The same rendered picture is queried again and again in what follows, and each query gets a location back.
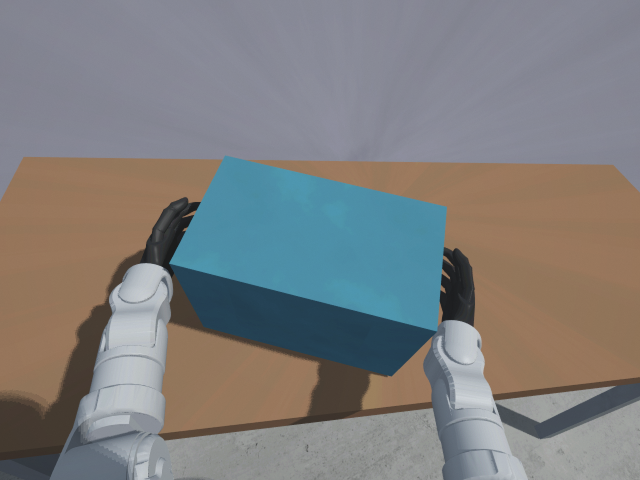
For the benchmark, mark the left robot forearm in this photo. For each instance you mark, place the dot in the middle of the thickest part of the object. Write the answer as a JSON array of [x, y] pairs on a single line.
[[126, 391]]

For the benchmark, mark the left robot upper arm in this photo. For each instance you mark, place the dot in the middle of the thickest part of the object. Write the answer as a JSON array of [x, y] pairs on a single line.
[[138, 456]]

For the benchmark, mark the table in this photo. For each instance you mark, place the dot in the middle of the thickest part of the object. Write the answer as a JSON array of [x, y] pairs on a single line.
[[555, 257]]

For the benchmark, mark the right robot forearm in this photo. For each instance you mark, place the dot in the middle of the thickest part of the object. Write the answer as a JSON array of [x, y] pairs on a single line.
[[468, 423]]

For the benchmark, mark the carton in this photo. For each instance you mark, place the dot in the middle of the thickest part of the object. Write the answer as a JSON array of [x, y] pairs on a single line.
[[329, 269]]

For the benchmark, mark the robot left hand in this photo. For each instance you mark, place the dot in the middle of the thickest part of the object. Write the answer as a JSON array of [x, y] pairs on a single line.
[[168, 232]]

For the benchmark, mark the robot right hand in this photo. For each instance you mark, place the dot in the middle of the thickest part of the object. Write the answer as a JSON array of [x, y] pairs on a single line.
[[458, 303]]

